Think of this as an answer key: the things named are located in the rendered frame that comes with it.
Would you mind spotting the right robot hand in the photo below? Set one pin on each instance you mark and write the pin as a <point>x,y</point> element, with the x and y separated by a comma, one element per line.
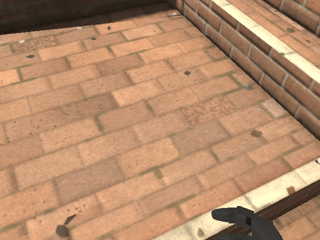
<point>261,228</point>

